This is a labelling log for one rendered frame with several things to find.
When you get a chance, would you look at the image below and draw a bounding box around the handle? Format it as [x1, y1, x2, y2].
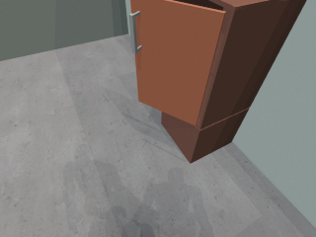
[128, 11, 142, 54]

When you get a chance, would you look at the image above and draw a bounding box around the cupboard door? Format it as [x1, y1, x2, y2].
[130, 0, 226, 126]

